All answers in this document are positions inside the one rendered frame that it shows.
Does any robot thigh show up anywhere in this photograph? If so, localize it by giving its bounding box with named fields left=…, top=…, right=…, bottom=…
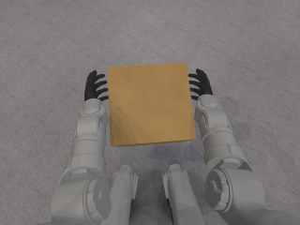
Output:
left=162, top=168, right=206, bottom=225
left=99, top=170, right=139, bottom=225

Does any robot left thigh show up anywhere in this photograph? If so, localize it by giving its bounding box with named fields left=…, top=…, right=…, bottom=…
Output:
left=99, top=170, right=139, bottom=225

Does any left robot hand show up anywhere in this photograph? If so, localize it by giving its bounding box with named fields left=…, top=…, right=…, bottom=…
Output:
left=84, top=70, right=109, bottom=102

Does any robot right thigh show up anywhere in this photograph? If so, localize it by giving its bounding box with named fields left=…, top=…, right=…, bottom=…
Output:
left=162, top=168, right=206, bottom=225

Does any right robot hand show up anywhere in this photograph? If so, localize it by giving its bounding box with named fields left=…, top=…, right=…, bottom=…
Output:
left=188, top=68, right=213, bottom=100

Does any robot left upper arm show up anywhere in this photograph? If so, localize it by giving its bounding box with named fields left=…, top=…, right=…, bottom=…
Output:
left=35, top=176, right=113, bottom=225

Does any robot right upper arm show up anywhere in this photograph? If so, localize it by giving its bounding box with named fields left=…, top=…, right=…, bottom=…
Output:
left=204, top=167, right=300, bottom=225

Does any right robot forearm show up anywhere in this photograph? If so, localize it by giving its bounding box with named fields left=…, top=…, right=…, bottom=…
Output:
left=194, top=94, right=265, bottom=198

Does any carton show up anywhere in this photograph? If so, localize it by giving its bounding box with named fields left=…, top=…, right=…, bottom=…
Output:
left=108, top=63, right=197, bottom=147

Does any left robot forearm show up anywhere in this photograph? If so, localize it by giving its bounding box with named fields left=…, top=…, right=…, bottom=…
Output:
left=51, top=98, right=109, bottom=214

